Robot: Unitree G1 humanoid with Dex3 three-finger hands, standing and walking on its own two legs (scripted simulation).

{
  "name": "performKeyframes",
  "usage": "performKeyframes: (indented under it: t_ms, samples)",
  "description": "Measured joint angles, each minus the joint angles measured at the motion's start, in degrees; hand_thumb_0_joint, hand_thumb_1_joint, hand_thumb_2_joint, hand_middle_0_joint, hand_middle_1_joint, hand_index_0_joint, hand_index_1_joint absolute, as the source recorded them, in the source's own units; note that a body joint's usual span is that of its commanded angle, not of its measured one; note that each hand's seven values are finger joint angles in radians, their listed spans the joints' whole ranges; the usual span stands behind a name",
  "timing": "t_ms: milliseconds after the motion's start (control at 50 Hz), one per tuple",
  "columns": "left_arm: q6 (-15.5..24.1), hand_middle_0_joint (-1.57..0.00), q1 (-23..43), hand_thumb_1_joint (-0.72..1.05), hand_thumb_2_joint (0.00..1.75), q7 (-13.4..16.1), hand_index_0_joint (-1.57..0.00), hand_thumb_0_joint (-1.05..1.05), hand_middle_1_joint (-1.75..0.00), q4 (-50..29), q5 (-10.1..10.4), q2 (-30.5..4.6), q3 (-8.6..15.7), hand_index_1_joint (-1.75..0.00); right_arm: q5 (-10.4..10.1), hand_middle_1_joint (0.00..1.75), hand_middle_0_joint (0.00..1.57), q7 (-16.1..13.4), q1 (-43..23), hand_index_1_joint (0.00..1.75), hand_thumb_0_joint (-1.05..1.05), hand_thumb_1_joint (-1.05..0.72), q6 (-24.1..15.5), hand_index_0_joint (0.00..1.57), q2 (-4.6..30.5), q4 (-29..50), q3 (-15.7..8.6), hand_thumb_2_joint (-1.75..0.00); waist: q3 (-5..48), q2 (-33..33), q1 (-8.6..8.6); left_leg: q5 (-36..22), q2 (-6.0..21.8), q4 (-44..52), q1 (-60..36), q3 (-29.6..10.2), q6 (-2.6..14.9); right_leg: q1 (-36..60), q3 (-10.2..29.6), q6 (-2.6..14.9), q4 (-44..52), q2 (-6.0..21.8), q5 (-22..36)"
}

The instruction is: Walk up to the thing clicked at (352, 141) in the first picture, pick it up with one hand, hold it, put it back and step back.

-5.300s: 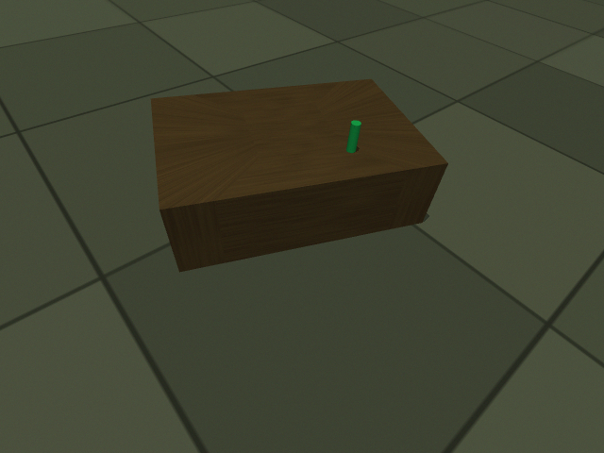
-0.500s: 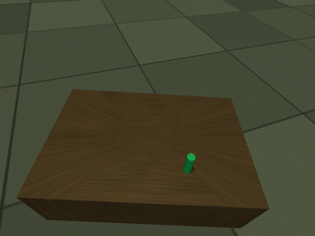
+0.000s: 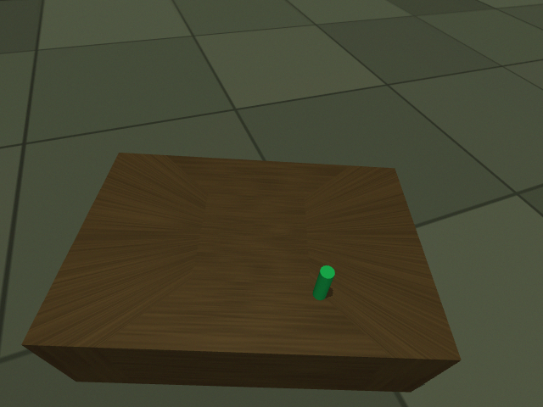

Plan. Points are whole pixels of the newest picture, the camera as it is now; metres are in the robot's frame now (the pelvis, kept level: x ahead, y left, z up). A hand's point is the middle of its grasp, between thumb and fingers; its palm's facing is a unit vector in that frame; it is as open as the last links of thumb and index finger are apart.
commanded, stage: stand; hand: right
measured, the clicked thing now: (323, 283) +0.52 -0.17 -0.36
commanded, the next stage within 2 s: none
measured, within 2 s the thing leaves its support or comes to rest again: neither
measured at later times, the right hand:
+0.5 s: hand out of the picture +0.08 -0.27 -0.15, palm faces -0.01 +0.94 -0.33, open 7.4 cm
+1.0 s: hand out of the picture +0.06 -0.27 -0.16, palm faces -0.02 +0.94 -0.33, open 7.4 cm
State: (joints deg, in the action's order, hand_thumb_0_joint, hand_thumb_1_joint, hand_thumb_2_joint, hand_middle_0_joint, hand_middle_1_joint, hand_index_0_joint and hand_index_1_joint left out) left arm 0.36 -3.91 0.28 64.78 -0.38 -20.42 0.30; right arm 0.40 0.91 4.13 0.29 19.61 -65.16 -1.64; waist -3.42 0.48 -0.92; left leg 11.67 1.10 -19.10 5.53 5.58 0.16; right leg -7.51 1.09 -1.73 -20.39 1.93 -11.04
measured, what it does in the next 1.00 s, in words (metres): stands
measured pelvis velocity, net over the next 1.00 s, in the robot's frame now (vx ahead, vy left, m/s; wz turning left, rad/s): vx -0.01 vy -0.02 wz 0.02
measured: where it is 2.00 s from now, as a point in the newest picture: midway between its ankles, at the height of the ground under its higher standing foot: outside the picture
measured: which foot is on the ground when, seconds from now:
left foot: down 0.00-1.00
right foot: down 0.00-1.00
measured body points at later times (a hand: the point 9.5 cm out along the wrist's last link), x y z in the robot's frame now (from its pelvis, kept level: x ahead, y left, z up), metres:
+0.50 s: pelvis -0.01 -0.01 +0.00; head -0.01 -0.01 +0.45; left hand +0.07 +0.29 -0.13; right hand +0.08 -0.31 -0.13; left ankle -0.01 +0.11 -0.75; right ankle +0.00 -0.14 -0.75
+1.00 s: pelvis -0.01 -0.02 +0.00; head -0.01 -0.02 +0.45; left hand +0.06 +0.28 -0.13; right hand +0.06 -0.32 -0.13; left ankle -0.01 +0.11 -0.75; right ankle +0.00 -0.14 -0.75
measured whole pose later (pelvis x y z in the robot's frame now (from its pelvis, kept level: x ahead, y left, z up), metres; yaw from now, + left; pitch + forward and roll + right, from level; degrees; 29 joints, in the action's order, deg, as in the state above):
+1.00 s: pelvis -0.01 -0.02 +0.00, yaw +1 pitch -2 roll +0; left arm 0.5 -6.3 -0.3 64.8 -0.6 -20.3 -0.3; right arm 0.7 0.9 6.3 -0.1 20.0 -66.1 -0.9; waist -2.5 -0.1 -0.5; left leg 9.4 2.7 -17.3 5.7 3.8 -1.5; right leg -6.9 -0.7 0.0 -18.0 0.3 -9.1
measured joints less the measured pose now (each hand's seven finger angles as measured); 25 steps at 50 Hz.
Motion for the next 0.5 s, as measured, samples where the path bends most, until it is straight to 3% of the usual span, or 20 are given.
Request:
performKeyframes:
  t_ms: [500]
  samples:
    - [0.23,-0.20,-2.01,0.91,0.90,-0.31,-0.20,0.01,-0.30,0.25,-0.37,0.27,-0.37,-0.30,0.15,0.30,0.21,-0.06,0.14,0.30,0.01,-0.91,-0.34,0.20,0.17,-0.52,0.40,-0.90,0.95,-0.41,0.49,-2.17,1.15,2.25,-0.80,-1.43,-1.15,1.75,-1.51,1.14,3.27,-1.19,2.20]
